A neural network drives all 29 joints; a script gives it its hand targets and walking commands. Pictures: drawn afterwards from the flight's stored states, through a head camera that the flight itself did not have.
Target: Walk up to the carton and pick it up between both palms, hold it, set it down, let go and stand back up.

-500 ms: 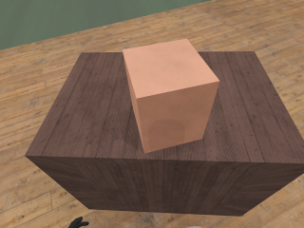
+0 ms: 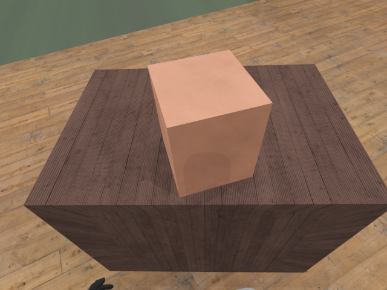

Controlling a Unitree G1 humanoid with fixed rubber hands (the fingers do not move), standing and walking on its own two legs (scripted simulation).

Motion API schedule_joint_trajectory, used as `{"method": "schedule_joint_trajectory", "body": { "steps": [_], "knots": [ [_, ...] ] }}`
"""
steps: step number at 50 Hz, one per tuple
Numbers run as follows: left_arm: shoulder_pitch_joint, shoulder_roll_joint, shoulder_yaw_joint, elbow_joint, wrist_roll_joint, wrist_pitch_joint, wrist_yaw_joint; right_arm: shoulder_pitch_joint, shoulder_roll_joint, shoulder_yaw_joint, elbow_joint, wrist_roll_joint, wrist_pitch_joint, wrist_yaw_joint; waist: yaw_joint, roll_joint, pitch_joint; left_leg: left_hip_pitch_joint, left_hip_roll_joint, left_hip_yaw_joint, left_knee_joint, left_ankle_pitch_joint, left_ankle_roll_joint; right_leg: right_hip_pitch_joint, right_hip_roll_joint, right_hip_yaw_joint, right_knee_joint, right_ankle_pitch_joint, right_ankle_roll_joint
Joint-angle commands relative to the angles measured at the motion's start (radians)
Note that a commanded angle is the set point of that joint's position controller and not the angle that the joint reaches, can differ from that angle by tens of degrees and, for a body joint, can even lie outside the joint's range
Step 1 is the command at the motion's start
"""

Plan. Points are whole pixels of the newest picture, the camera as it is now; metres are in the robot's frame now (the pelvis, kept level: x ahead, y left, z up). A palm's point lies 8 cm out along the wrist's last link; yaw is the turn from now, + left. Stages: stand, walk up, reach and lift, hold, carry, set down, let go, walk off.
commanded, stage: stand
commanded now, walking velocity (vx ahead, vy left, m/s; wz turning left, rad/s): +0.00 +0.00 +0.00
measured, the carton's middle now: (204, 125) +0.46 +0.00 +0.06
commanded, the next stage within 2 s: none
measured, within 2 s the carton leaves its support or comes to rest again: neither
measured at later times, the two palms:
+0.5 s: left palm out of the picture +0.10 +0.25 -0.11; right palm out of the picture +0.04 -0.26 -0.12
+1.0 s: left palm out of the picture +0.10 +0.25 -0.11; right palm out of the picture +0.03 -0.27 -0.12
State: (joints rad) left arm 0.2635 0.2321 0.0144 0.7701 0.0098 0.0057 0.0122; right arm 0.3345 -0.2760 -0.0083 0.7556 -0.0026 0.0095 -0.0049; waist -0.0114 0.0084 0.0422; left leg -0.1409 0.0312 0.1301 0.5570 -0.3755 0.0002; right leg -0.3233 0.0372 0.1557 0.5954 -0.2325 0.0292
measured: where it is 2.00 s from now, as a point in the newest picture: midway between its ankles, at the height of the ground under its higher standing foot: outside the picture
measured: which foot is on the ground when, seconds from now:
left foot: down 0.00-1.00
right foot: down 0.00-1.00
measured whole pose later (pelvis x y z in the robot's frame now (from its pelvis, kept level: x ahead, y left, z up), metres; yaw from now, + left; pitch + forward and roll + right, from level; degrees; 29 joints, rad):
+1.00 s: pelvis +0.00 +0.00 +0.00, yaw -2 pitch -3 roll +1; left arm 0.25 0.23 0.01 0.81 0.01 0.01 0.02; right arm 0.35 -0.28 -0.01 0.80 0.00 0.02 -0.01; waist -0.02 0.01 0.05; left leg -0.12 0.04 0.16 0.55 -0.38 0.00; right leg -0.33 0.05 0.18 0.60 -0.22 0.03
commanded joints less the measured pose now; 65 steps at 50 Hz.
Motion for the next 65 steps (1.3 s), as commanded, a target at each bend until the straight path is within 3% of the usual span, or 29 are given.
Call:
{"method": "schedule_joint_trajectory", "body": {
  "steps": [1,4,9,11,13,21,26,32,33,40,42,45,46,49,53,65],
  "knots": [
    [-0.002,0.147,0.035,-0.079,-0.001,-0.019,0.007,0.042,-0.144,-0.037,-0.067,0.002,-0.013,-0.005,0.002,-0.037,-0.006,-0.042,0.100,-0.102,-0.153,0.130,0.041,0.009,-0.061,0.046,-0.093,0.215,-0.053],
    [-0.007,0.147,0.037,-0.075,-0.001,-0.018,0.007,0.041,-0.138,-0.039,-0.064,0.001,-0.011,-0.005,-0.002,-0.018,0.001,-0.048,0.097,-0.098,-0.155,0.106,0.044,0.009,-0.065,0.057,-0.098,0.205,-0.054],
    [-0.001,0.149,0.038,-0.074,0.000,-0.018,0.007,0.046,-0.140,-0.039,-0.063,-0.001,-0.011,-0.004,-0.001,-0.019,-0.015,-0.032,0.096,-0.092,-0.153,0.101,0.040,0.017,-0.066,0.067,-0.099,0.201,-0.058],
    [-0.014,0.161,0.039,-0.072,0.001,-0.019,0.008,0.051,-0.140,-0.038,-0.061,0.002,-0.011,-0.004,-0.007,-0.046,-0.011,-0.034,0.099,-0.097,-0.155,0.109,0.039,0.012,-0.063,0.064,-0.094,0.204,-0.057],
    [-0.012,0.146,0.037,-0.069,-0.001,-0.016,0.007,0.042,-0.143,-0.037,-0.060,0.001,-0.009,-0.005,-0.002,-0.030,0.017,-0.056,0.104,-0.099,-0.168,0.083,0.045,0.002,-0.058,0.060,-0.101,0.175,-0.053],
    [-0.011,0.144,0.032,-0.065,-0.001,-0.018,0.010,0.057,-0.148,-0.039,-0.055,0.001,-0.012,-0.006,-0.002,-0.047,-0.035,0.002,0.106,-0.086,-0.147,0.159,0.047,0.008,-0.057,0.058,-0.077,0.252,-0.051],
    [-0.016,0.151,0.038,-0.055,0.000,-0.013,0.009,0.048,-0.144,-0.038,-0.043,-0.001,-0.004,-0.007,-0.002,-0.030,0.016,-0.036,0.104,-0.078,-0.159,0.090,0.044,-0.007,-0.059,0.067,-0.096,0.192,-0.055],
    [-0.018,0.150,0.040,-0.048,-0.001,-0.014,0.009,0.050,-0.143,-0.038,-0.042,-0.002,-0.007,-0.007,0.000,0.000,-0.009,-0.021,0.110,-0.077,-0.161,0.108,0.043,0.007,-0.055,0.065,-0.087,0.203,-0.054],
    [-0.021,0.147,0.039,-0.048,0.000,-0.014,0.009,0.048,-0.145,-0.039,-0.042,-0.001,-0.006,-0.007,-0.003,-0.026,0.001,-0.024,0.112,-0.079,-0.162,0.113,0.046,-0.003,-0.053,0.060,-0.088,0.211,-0.051],
    [-0.021,0.145,0.038,-0.033,-0.001,-0.014,0.009,0.059,-0.148,-0.039,-0.033,-0.002,-0.003,-0.008,-0.005,-0.033,0.028,-0.044,0.110,-0.076,-0.164,0.082,0.044,-0.010,-0.056,0.070,-0.103,0.192,-0.052],
    [-0.018,0.152,0.038,-0.035,-0.001,-0.017,0.011,0.076,-0.144,-0.037,-0.027,0.001,-0.005,-0.008,-0.007,-0.065,-0.013,-0.017,0.102,-0.076,-0.154,0.082,0.042,0.004,-0.060,0.085,-0.108,0.191,-0.059],
    [-0.020,0.149,0.037,-0.034,-0.001,-0.015,0.011,0.068,-0.141,-0.039,-0.022,0.000,-0.008,-0.008,-0.006,-0.027,-0.009,-0.013,0.102,-0.070,-0.160,0.077,0.041,0.005,-0.060,0.086,-0.102,0.197,-0.058],
    [-0.020,0.157,0.037,-0.031,-0.003,-0.014,0.013,0.064,-0.146,-0.039,-0.021,0.000,-0.007,-0.008,-0.006,-0.049,-0.003,-0.017,0.105,-0.075,-0.162,0.079,0.044,0.000,-0.057,0.082,-0.102,0.198,-0.057],
    [-0.015,0.148,0.036,-0.027,0.001,-0.014,0.015,0.077,-0.142,-0.038,-0.016,0.001,-0.007,-0.008,-0.008,-0.026,-0.004,-0.020,0.112,-0.081,-0.172,0.072,0.047,-0.006,-0.053,0.081,-0.103,0.176,-0.059],
    [-0.016,0.155,0.038,-0.026,0.001,-0.014,0.013,0.066,-0.141,-0.039,-0.017,-0.003,-0.004,-0.010,-0.005,-0.047,0.013,-0.028,0.104,-0.070,-0.162,0.058,0.042,-0.013,-0.055,0.092,-0.114,0.176,-0.056],
    [-0.016,0.150,0.038,-0.012,-0.001,-0.014,0.013,0.086,-0.144,-0.038,0.002,0.002,-0.006,-0.010,-0.006,-0.037,0.005,-0.027,0.110,-0.070,-0.175,0.054,0.045,-0.002,-0.048,0.086,-0.109,0.166,-0.056]
  ]
}}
